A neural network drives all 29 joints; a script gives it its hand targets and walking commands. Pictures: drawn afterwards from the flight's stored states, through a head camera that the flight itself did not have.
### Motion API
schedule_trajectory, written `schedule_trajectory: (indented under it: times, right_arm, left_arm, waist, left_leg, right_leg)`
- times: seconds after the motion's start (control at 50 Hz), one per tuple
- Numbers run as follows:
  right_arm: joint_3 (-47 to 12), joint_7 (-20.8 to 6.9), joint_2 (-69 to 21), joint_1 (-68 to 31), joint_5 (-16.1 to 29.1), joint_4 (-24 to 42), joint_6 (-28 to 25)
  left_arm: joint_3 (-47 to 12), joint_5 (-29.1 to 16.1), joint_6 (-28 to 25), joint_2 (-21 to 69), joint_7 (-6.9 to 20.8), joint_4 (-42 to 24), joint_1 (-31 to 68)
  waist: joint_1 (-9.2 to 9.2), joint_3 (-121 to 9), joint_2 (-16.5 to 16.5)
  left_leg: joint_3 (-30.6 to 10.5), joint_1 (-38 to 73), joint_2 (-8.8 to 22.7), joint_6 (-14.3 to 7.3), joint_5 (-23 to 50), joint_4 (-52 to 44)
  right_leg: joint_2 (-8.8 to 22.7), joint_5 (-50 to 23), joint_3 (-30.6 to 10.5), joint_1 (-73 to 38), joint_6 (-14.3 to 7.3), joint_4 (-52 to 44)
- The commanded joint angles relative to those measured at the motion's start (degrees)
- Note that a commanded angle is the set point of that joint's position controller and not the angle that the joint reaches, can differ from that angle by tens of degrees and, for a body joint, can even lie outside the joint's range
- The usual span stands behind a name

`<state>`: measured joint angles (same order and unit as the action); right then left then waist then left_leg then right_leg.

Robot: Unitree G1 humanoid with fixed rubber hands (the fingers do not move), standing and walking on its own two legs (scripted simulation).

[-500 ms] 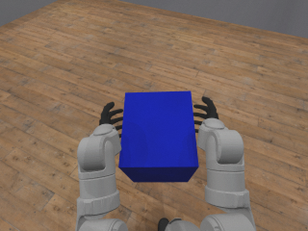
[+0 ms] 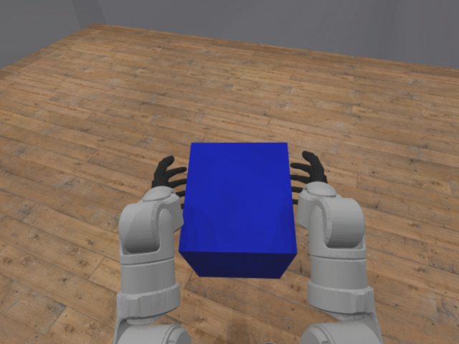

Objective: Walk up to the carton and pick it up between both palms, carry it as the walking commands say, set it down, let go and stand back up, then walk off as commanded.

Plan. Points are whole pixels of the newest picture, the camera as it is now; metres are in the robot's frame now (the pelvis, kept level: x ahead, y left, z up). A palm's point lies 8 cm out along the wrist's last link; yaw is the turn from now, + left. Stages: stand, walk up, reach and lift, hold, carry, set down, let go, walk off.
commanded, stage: carry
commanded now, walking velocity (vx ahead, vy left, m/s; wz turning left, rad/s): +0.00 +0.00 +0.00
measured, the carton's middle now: (238, 216) +0.33 +0.00 +0.05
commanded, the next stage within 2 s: none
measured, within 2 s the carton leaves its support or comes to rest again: neither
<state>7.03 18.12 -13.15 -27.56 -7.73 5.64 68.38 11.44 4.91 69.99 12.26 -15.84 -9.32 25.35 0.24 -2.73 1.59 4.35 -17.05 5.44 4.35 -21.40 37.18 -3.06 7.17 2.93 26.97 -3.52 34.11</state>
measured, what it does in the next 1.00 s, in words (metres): steps to the right: left foot, then right foot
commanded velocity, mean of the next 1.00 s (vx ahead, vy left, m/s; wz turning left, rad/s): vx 0.00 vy -0.14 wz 0.00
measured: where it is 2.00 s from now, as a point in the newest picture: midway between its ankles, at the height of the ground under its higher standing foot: outside the picture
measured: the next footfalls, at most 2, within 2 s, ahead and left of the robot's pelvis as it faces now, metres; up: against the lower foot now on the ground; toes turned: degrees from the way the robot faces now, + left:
left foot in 0.20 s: +0.00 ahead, +0.12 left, +0.00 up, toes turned +4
right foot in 0.52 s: +0.07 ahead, -0.13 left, +0.00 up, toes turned -4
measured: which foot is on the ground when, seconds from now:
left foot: up 0.00-0.18, down 0.20-0.86, up 0.88-1.00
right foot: down 0.00-0.40, up 0.42-0.50, down 0.52-1.00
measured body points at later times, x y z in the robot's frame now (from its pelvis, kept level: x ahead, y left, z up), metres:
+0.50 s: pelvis -0.04 -0.06 +0.01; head -0.06 -0.08 +0.45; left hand +0.28 +0.07 +0.13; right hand +0.28 -0.18 +0.13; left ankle -0.04 +0.11 -0.72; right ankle +0.04 -0.11 -0.71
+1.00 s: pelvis -0.05 -0.14 +0.01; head -0.04 -0.15 +0.46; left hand +0.28 -0.03 +0.11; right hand +0.27 -0.28 +0.11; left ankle -0.07 +0.03 -0.70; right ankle +0.02 -0.16 -0.72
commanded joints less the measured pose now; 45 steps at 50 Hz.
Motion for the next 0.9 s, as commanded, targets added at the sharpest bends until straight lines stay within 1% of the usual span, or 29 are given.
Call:
schedule_trajectory:
  times: [0.0, 0.06, 0.1, 0.12, 0.16, 0.18, 0.2, 0.24, 0.3, 0.32, 0.34, 0.36, 0.38, 0.44, 0.46, 0.5, 0.58, 0.6, 0.64, 0.66, 0.68, 0.7, 0.72, 0.74, 0.78, 0.82, 0.84, 0.86, 0.88]
  right_arm:
    - [-28.55, -12.71, -57.52, -21.76, 19.66, 3.96, -0.17]
    - [-29.79, -12.52, -58.71, -23.82, 21.27, 4.45, 0.16]
    - [-28.52, -12.33, -57.75, -20.35, 20.9, 3.48, -0.06]
    - [-28.16, -12.43, -57.61, -17.23, 20.72, 1.74, -0.25]
    - [-23.26, -13.18, -55.5, -16.45, 18.6, -3.7, -1.65]
    - [-25.98, -13.31, -57.61, -20.54, 21.04, 3.53, -2.13]
    - [-26.08, -13.14, -58.34, -19.32, 20.31, 3.36, -2.19]
    - [-26.53, -14.01, -59.26, -19.77, 20.64, 2.88, -2.13]
    - [-26.65, -13.59, -59.55, -18.64, 20.45, 2.17, -1.08]
    - [-26.93, -13.28, -59.19, -16.63, 20.42, 1.34, -0.99]
    - [-26.88, -12.67, -57.96, -15.68, 19.6, 2.68, -1.27]
    - [-26.57, -12.2, -57.29, -15.3, 18.51, 2.56, -0.97]
    - [-27.29, -12.76, -57.57, -19.22, 20.23, 5.64, -1.03]
    - [-28.91, -12.3, -57.83, -20.31, 19.41, 4.0, 0.25]
    - [-29.42, -12.44, -58.21, -21.79, 19.7, 3.81, 0.47]
    - [-27.91, -11.89, -55.51, -21.83, 18.84, 3.45, 0.51]
    - [-29.43, -11.8, -57.54, -21.37, 19.51, 3.58, 0.43]
    - [-31.02, -11.91, -58.69, -20.84, 20.76, 4.7, -0.04]
    - [-31.15, -12.04, -58.45, -21.57, 21.52, 6.81, -0.48]
    - [-29.82, -11.99, -58.14, -19.22, 21.42, 6.4, -0.72]
    - [-29.71, -12.23, -58.11, -20.08, 22.08, 7.91, -1.23]
    - [-28.5, -12.33, -57.45, -25.0, 22.64, 8.69, -1.7]
    - [-28.01, -12.04, -56.84, -25.92, 22.59, 9.17, -1.48]
    - [-28.54, -12.1, -58.01, -21.38, 21.52, 7.79, -1.1]
    - [-29.94, -12.3, -59.04, -19.57, 20.43, 7.28, -1.03]
    - [-30.7, -12.14, -58.85, -22.01, 20.94, 10.19, -1.47]
    - [-30.85, -12.23, -57.82, -23.34, 21.57, 11.9, -1.76]
    - [-30.65, -12.16, -57.09, -23.89, 21.46, 11.09, -1.7]
    - [-30.97, -12.04, -57.14, -22.0, 21.19, 9.45, -1.32]
  left_arm:
    - [-31.26, -16.71, -0.38, 54.34, 11.97, -2.77, 26.78]
    - [-30.02, -16.67, -0.77, 53.99, 11.63, -4.76, 30.16]
    - [-31.2, -16.84, -0.94, 55.45, 11.52, -3.87, 27.19]
    - [-30.88, -16.0, -1.06, 55.06, 11.48, -2.89, 24.32]
    - [-30.99, -15.58, -2.23, 53.4, 11.69, 0.29, 27.55]
    - [-33.87, -17.6, -2.37, 55.87, 11.52, -5.65, 31.43]
    - [-34.5, -17.75, -2.2, 57.22, 11.85, -3.73, 27.96]
    - [-35.9, -17.94, -2.61, 58.13, 11.82, -4.99, 29.47]
    - [-34.43, -17.49, -2.06, 55.95, 11.55, -6.46, 31.17]
    - [-34.08, -16.9, -1.54, 54.7, 11.47, -5.8, 28.56]
    - [-34.63, -16.82, -1.18, 55.01, 11.4, -4.35, 27.46]
    - [-35.21, -17.39, -0.93, 55.67, 11.71, -2.75, 24.5]
    - [-35.17, -18.2, -1.3, 55.94, 11.94, -5.59, 24.85]
    - [-33.06, -17.38, -1.59, 55.93, 11.9, -3.28, 26.23]
    - [-32.18, -17.69, -1.47, 55.72, 11.94, -3.7, 28.98]
    - [-31.45, -18.78, -0.25, 54.71, 12.44, -1.89, 29.89]
    - [-31.1, -18.12, -0.14, 56.29, 12.54, -2.69, 29.01]
    - [-30.65, -17.64, -0.87, 56.3, 12.5, -4.26, 28.22]
    - [-31.15, -17.7, -1.45, 56.92, 12.28, -6.53, 29.63]
    - [-32.71, -18.39, -1.58, 57.98, 12.08, -6.78, 28.1]
    - [-34.26, -18.65, -1.55, 58.78, 11.87, -6.53, 26.62]
    - [-34.95, -20.66, -2.07, 57.81, 11.55, -9.38, 33.13]
    - [-34.33, -20.51, -2.13, 56.3, 11.08, -9.86, 34.76]
    - [-34.38, -18.88, -1.77, 56.95, 10.96, -7.54, 29.63]
    - [-34.96, -18.05, -1.77, 57.95, 11.53, -6.54, 25.32]
    - [-34.27, -18.85, -1.84, 58.26, 11.76, -6.89, 27.01]
    - [-34.49, -19.04, -1.95, 58.37, 11.84, -6.92, 26.45]
    - [-35.21, -19.83, -2.01, 58.31, 12.1, -7.65, 28.63]
    - [-34.16, -18.73, -1.37, 57.64, 12.29, -6.29, 25.52]
  waist:
    - [0.31, -23.59, 7.98]
    - [0.57, -23.36, 11.83]
    - [0.01, -26.48, 9.83]
    - [0.54, -28.72, 9.59]
    - [0.67, -29.03, -3.98]
    - [0.99, -26.55, -11.92]
    - [0.01, -25.91, -16.06]
    - [-1.3, -24.33, -9.04]
    - [0.11, -24.44, 11.85]
    - [1.23, -24.0, 12.19]
    - [3.43, -23.69, 4.44]
    - [2.77, -23.09, -21.87]
    - [0.32, -20.94, -28.19]
    - [-2.64, -19.41, -5.86]
    - [-2.08, -18.88, 1.73]
    - [0.65, -16.83, 18.04]
    - [0.93, -20.85, 10.9]
    - [1.58, -22.41, 12.15]
    - [1.36, -21.6, 13.48]
    - [1.69, -24.4, 8.31]
    - [2.13, -27.05, -3.91]
    - [0.75, -30.21, -25.14]
    - [0.38, -28.62, -25.62]
    - [0.19, -26.11, -19.82]
    - [-1.36, -25.87, -13.21]
    - [0.09, -26.98, 13.21]
    - [0.17, -25.83, 16.39]
    - [0.51, -24.89, 12.16]
    - [0.82, -24.8, 11.25]
  left_leg:
    - [2.28, -3.45, -6.92, -5.02, -6.89, 13.51]
    - [6.91, 3.3, -8.75, -6.53, -8.3, 4.93]
    - [6.67, 5.18, -8.08, -7.45, -10.63, -7.1]
    - [8.31, 10.81, -7.71, -8.37, -10.55, -15.63]
    - [-1.28, 13.8, -1.45, -9.18, -1.86, -20.81]
    - [-9.6, 10.94, 4.49, -12.79, -9.81, -24.45]
    - [-14.32, 2.93, 6.92, -12.43, -5.99, -18.75]
    - [-7.88, -7.09, 2.51, -7.35, -11.51, -12.35]
    - [5.94, 3.75, -9.38, -6.64, -13.98, -6.25]
    - [8.9, 9.95, -7.77, -8.43, -19.05, -10.97]
    - [5.0, 12.8, -0.34, -13.72, -25.54, -23.61]
    - [-10.6, 3.17, 12.02, -16.21, -17.6, -25.57]
    - [-24.07, -9.11, 20.48, -18.3, -10.54, -20.64]
    - [-8.19, -7.47, 9.6, -5.19, -0.01, -5.13]
    - [-3.89, -4.24, 4.7, -1.9, -0.66, 3.66]
    - [2.44, -11.86, -3.34, -1.38, -12.79, 11.86]
    - [3.19, -3.22, -4.56, -4.49, -6.8, 13.77]
    - [5.25, 2.35, -4.5, -4.94, -8.41, 9.22]
    - [8.16, 6.85, -4.74, -5.19, -9.57, -5.48]
    - [8.06, 12.31, -2.43, -5.72, -5.13, -15.79]
    - [-1.76, 15.41, 6.34, -7.74, 6.58, -23.24]
    - [-23.06, 15.74, 21.09, -10.79, 27.82, -12.29]
    - [-28.28, 13.54, 25.45, -16.1, 34.04, -9.89]
    - [-24.07, 12.9, 23.21, -14.67, 35.22, -7.6]
    - [-11.28, 4.47, 14.0, -3.7, 23.28, 0.57]
    - [-0.73, -8.84, 1.64, 1.69, -9.47, 10.09]
    - [1.24, -14.02, -1.29, 0.66, -17.99, 13.37]
    - [0.51, -11.49, -2.28, -0.66, -17.12, 15.61]
    - [3.29, -6.27, -2.54, -1.46, -14.53, 13.51]
  right_leg:
    - [15.64, 28.04, -16.35, -15.28, 11.97, -30.08]
    - [11.9, 23.0, -9.0, -15.04, 18.38, -33.62]
    - [10.78, 12.47, -7.53, -19.79, 15.83, -28.55]
    - [8.22, 1.64, -3.75, -21.41, 19.5, -24.47]
    - [5.41, -2.06, -2.69, -19.49, 13.83, -16.47]
    - [2.97, 3.17, -0.01, -15.32, 14.85, -9.6]
    - [5.23, 4.22, -4.59, -18.97, 8.47, -4.37]
    - [8.95, 5.25, -9.48, -24.8, 6.52, -9.43]
    - [10.38, 20.23, -12.33, -19.7, 18.02, -33.51]
    - [6.74, 15.83, -5.02, -15.02, 28.39, -31.98]
    - [-1.32, 10.62, 4.0, -11.19, 37.23, -14.46]
    - [-3.55, 6.23, 3.19, -13.66, 30.25, 22.15]
    - [3.95, 15.65, -11.63, -12.0, 13.96, 33.51]
    - [9.89, 4.66, -14.23, -14.28, 4.23, -4.41]
    - [8.4, 5.86, -12.87, -16.5, 5.51, -14.08]
    - [16.8, -3.12, -21.95, -19.67, 9.31, -19.26]
    - [12.45, 15.13, -10.36, -13.66, 14.66, -27.68]
    - [10.41, 10.09, -5.75, -11.65, 19.88, -26.69]
    - [7.39, -7.61, -2.56, -14.26, 20.5, -21.39]
    - [5.12, -22.08, 1.33, -15.17, 22.18, -12.7]
    - [3.54, -24.58, 1.71, -14.32, 20.66, 3.48]
    - [5.23, 8.24, -5.83, -7.29, 12.07, 16.4]
    - [4.46, 20.12, -9.05, -1.52, 8.47, 20.87]
    - [7.49, 20.48, -12.89, -0.37, 5.87, 13.82]
    - [9.69, 6.71, -13.82, -14.57, 4.97, -10.95]
    - [18.06, -28.98, -19.11, -31.17, 8.16, -12.99]
    - [20.43, -34.24, -19.91, -32.1, 6.38, -11.72]
    - [18.57, -25.54, -16.71, -27.61, 8.38, -13.87]
    - [15.03, -16.16, -9.9, -23.7, 14.75, -18.47]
